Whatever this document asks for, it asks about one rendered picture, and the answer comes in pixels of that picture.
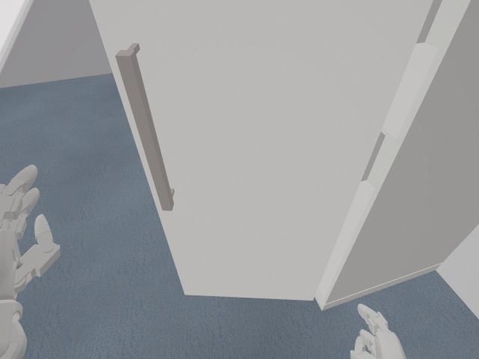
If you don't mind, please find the left robot hand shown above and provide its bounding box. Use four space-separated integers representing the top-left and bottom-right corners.
0 165 60 301

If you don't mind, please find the right robot hand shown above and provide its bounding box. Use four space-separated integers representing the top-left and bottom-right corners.
350 304 406 359

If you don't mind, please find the robot left forearm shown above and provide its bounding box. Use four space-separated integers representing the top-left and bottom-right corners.
0 299 27 359

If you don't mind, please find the handle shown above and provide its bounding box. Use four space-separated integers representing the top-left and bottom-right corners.
115 43 174 211

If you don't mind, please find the fridge door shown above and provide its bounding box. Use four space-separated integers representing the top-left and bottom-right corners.
89 0 433 301

